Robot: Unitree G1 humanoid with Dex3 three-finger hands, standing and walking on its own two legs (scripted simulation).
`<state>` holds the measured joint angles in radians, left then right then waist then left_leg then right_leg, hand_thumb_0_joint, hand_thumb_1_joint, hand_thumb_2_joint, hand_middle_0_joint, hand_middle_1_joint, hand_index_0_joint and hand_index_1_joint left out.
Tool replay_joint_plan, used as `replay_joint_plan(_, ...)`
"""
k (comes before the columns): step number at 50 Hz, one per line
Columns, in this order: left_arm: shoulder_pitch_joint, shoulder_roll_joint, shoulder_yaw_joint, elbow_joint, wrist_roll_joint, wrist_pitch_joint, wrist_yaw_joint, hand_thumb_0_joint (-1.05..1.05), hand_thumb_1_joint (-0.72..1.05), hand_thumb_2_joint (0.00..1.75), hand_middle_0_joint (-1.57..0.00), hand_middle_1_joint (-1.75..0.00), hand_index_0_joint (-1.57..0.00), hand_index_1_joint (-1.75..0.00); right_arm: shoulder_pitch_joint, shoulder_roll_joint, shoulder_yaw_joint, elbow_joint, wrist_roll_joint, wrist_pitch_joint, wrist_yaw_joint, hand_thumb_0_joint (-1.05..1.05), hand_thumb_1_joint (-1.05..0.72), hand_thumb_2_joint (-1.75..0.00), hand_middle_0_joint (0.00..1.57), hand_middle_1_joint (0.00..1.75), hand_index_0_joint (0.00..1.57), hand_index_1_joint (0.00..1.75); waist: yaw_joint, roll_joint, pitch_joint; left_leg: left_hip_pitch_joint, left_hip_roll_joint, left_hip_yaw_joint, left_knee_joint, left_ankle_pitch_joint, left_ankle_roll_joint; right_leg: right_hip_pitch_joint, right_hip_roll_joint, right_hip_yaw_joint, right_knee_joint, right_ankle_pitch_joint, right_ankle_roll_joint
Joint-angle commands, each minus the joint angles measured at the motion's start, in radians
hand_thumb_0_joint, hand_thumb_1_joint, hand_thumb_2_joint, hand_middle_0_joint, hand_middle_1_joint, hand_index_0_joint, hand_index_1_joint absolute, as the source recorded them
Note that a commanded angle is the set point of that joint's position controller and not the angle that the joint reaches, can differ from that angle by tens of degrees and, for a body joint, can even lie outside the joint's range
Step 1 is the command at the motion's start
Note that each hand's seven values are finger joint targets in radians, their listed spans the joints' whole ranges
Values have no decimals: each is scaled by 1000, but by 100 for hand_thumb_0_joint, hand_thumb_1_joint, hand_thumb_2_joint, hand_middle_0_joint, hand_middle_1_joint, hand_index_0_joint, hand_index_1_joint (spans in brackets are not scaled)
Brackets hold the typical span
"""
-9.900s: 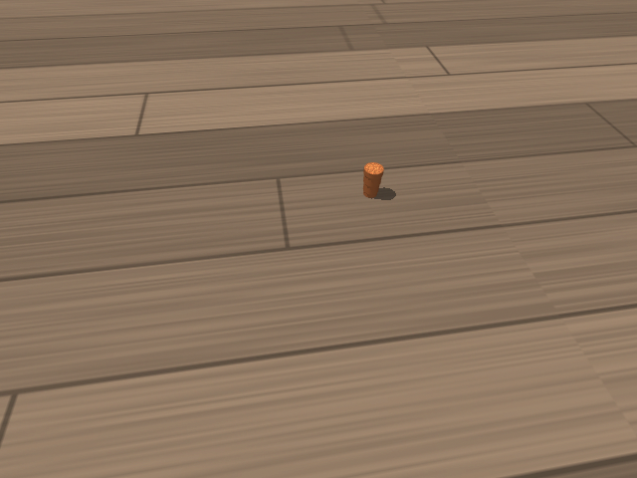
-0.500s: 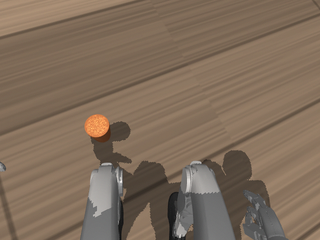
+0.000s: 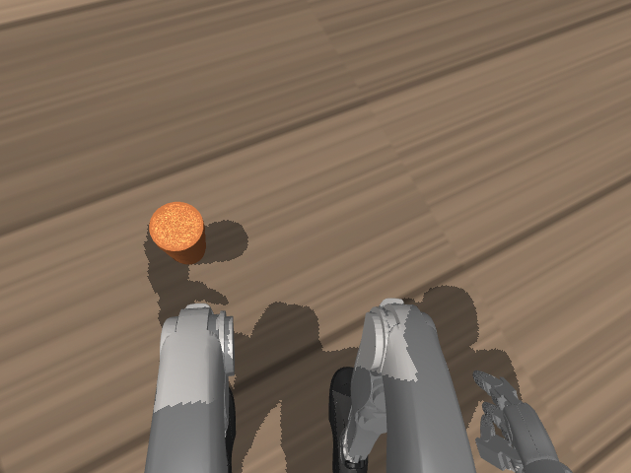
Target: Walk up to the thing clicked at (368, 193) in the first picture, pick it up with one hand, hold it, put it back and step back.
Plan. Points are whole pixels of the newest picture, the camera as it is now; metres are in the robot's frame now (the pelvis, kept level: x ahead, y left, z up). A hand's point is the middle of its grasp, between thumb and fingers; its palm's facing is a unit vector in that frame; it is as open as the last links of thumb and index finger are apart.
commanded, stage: go down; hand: left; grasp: from the side
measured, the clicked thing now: (183, 238) +0.47 +0.20 -0.34
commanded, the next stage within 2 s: approach in 0.68 s
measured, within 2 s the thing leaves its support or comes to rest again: neither
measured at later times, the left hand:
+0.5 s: hand out of the picture +0.38 +0.40 -0.03, palm faces +0.13 -0.99 -0.11, open 17.5 cm
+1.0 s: hand out of the picture +0.39 +0.40 -0.06, palm faces +0.14 -0.99 -0.04, open 17.6 cm
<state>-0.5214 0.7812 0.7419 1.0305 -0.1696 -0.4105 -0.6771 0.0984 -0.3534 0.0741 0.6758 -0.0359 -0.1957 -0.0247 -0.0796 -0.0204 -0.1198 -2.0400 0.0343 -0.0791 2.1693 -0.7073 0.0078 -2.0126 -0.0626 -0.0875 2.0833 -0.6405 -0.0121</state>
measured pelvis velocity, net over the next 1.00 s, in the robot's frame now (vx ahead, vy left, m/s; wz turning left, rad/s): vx -0.01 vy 0.01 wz -0.03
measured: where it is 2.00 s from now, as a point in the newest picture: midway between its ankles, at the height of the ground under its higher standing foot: (283, 455)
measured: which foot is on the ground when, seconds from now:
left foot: down 0.00-1.00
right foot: down 0.00-1.00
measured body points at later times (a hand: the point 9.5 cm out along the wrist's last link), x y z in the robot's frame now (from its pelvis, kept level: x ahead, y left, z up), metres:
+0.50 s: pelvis -0.01 +0.00 -0.03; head +0.20 +0.06 +0.37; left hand +0.37 +0.45 -0.02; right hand +0.14 -0.28 -0.13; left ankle +0.08 +0.12 -0.38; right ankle +0.11 -0.12 -0.38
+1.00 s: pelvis -0.01 +0.01 -0.05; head +0.21 +0.08 +0.34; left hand +0.38 +0.45 -0.05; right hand +0.14 -0.28 -0.14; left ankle +0.08 +0.12 -0.38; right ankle +0.11 -0.12 -0.38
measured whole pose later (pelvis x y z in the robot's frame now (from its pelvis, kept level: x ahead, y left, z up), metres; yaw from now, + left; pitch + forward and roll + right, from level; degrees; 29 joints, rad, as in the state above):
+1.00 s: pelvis -0.01 +0.01 -0.05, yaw -2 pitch +30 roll -8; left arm -0.63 0.91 0.79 1.18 -0.25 -0.51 -0.76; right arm 0.08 -0.39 0.15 0.67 -0.06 -0.20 0.00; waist -0.12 -0.05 -0.04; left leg -2.17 0.03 -0.11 2.34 -0.70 0.02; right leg -2.12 -0.06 -0.10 2.22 -0.62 0.00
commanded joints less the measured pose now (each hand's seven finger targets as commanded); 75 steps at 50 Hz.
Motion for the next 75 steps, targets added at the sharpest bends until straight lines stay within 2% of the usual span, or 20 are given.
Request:
replay_joint_plan(1, -180, 409, 70, -170, -32, -46, 3, 0, -51, 8, -5, -7, -4, -7, 124, -230, -87, -55, 6, -23, -20, 0, -92, -91, 20, 30, 20, 30, 31, 209, -578, 389, -19, 17, -303, 121, 19, 301, 42, 8, -191, 81, -30)
replay_joint_plan(9, -218, 427, 75, -151, -38, -48, -17, 0, -55, 8, -5, -7, -4, -8, 138, -240, -77, -49, 6, -20, -17, 0, -92, -91, 20, 30, 20, 30, 24, 236, -594, 415, -19, 0, -272, 161, 13, 246, 38, 0, -143, 111, -32)
replay_joint_plan(16, -238, 475, 89, -137, -29, -49, -20, 0, -55, 8, -5, -7, -4, -8, 133, -249, -76, -57, 3, -19, -13, 0, -92, -91, 20, 30, 20, 30, 24, 233, -569, 355, -22, 12, -262, 67, 21, 238, 41, -2, -143, 39, -28)
replay_joint_plan(27, -246, 486, 103, -156, -49, -52, -40, 0, -55, 9, -5, -8, -4, -8, 146, -257, -67, -52, 4, -20, -13, 0, -92, -91, 20, 30, 20, 30, 13, 241, -597, 367, -22, 11, -218, 158, 16, 227, 40, -6, -108, 105, -30)
replay_joint_plan(37, -246, 497, 110, -120, -58, -61, -63, 0, -53, 9, -5, -7, -4, -8, 136, -269, -60, -52, 2, -16, -12, 0, -92, -91, 20, 30, 20, 30, 8, 232, -561, 341, -24, 7, -197, 143, 20, 201, 40, -11, -95, 91, -29)
replay_joint_plan(39, -265, 535, 129, -152, -61, -66, -62, 0, -55, 14, -8, -11, -4, -15, 139, -268, -53, -50, -2, -14, -12, 0, -93, -91, 20, 30, 20, 30, 17, 257, -591, 354, -23, 11, -191, 164, 17, 224, 42, -7, -91, 107, -29)
replay_joint_plan(42, -259, 506, 121, -93, -66, -75, -68, 0, -59, 5, -8, -9, -5, -11, 138, -267, -45, -45, -6, -14, -9, 0, -91, -91, 20, 30, 20, 30, -13, 217, -541, 307, -21, 9, -169, 152, 21, 217, 44, -15, -88, 100, -25)
replay_joint_plan(46, -276, 422, 82, -8, -101, -136, -84, 0, -60, 4, -8, -8, -6, -10, 106, -268, -25, -48, -17, -27, -3, 0, -91, -91, 20, 30, 20, 30, -52, 172, -434, 225, -19, 0, -127, 87, 26, 172, 54, -31, -74, 53, -21)
replay_joint_plan(50, -272, 375, 48, 91, -115, -195, -87, 0, -59, 4, -8, -9, -6, -10, 93, -284, -2, -51, -32, -31, 7, 0, -91, -90, 20, 30, 20, 30, -73, 164, -417, 237, -12, -21, -91, 98, 18, 133, 57, -50, -30, 67, -23)
replay_joint_plan(52, -330, 340, -4, 97, -115, -229, -81, 0, -58, 4, -8, -9, -6, -10, 71, -293, 16, -67, -42, -30, 15, 0, -90, -90, 20, 30, 20, 30, -92, 199, -403, 259, -6, -43, -85, 74, 10, 89, 57, -65, -4, 55, -26)
replay_joint_plan(53, -303, 367, 22, 137, -109, -242, -70, 0, -57, 5, -7, -9, -5, -10, 75, -303, 18, -59, -50, -26, 17, 0, -90, -90, 20, 30, 20, 30, -86, 203, -398, 263, -3, -50, -78, 77, 6, 90, 58, -71, 8, 58, -25)
replay_joint_plan(60, -362, 491, 67, 47, -52, -387, 26, 0, -54, 7, -7, -9, -5, -11, 25, -329, 74, -65, -113, 11, 40, 0, -91, -91, 20, 30, 20, 30, -79, 344, -476, 338, 5, -50, -13, 173, -15, 149, 63, -93, 77, 130, -24)
replay_joint_plan(62, -322, 424, 25, 40, -46, -426, 44, 0, -57, 7, -7, -10, -5, -11, -2, -324, 97, -77, -130, 27, 49, 0, -93, -91, 20, 30, 20, 30, -86, 364, -464, 349, 5, -54, 4, 210, -21, 155, 66, -104, 94, 154, -25)
replay_joint_plan(63, -279, 458, 66, 84, -40, -438, 57, 0, -57, 8, -6, -10, -4, -11, -11, -336, 101, -72, -142, 33, 50, 0, -92, -91, 20, 30, 20, 30, -82, 385, -464, 364, 10, -56, 17, 257, -26, 165, 70, -111, 110, 187, -26)
replay_joint_plan(64, -275, 452, 59, 86, -37, -456, 67, 0, -54, 8, -6, -10, -4, -11, -18, -343, 107, -69, -151, 43, 51, 0, -93, -91, 20, 30, 20, 30, -89, 400, -453, 368, 10, -61, 20, 270, -29, 160, 70, -116, 118, 195, -27)
replay_joint_plan(67, -239, 344, 6, 149, -49, -489, 84, 0, -57, 8, -6, -10, -4, -11, -45, -356, 124, -69, -171, 62, 59, 0, -94, -91, 20, 30, 20, 30, -127, 404, -403, 373, 16, -83, 36, 269, -34, 127, 74, -141, 132, 197, -27)
replay_joint_plan(68, -242, 274, -41, 168, -54, -498, 86, 0, -56, 9, -6, -10, -4, -11, -58, -352, 137, -74, -178, 65, 63, 0, -93, -91, 20, 30, 20, 30, -157, 393, -378, 365, 18, -92, 40, 267, -37, 132, 75, -154, 133, 207, -25)
replay_joint_plan(69, -228, 282, -31, 191, -53, -508, 96, 0, -55, 7, -6, -10, -4, -11, -58, -360, 139, -68, -184, 68, 65, 0, -94, -91, 20, 30, 20, 30, -154, 369, -363, 345, 19, -95, 51, 246, -35, 136, 77, -158, 131, 200, -23)
replay_joint_plan(72, -288, 231, -114, 214, -42, -556, 127, 0, -61, 1, -7, -7, -6, -7, -96, -359, 171, -73, -201, 74, 75, 0, -94, -91, 20, 30, 20, 30, -211, 310, -308, 275, 20, -110, 83, 191, -27, 149, 82, -174, 133, 189, -16)
replay_joint_plan(75, -316, 252, -109, 229, -48, -616, 179, 0, -61, 0, -7, -7, -7, -7, -126, -362, 206, -77, -217, 80, 87, 0, -95, -91, 20, 30, 20, 30, -215, 253, -290, 214, 17, -115, 121, 128, -13, 191, 91, -182, 125, 160, -3)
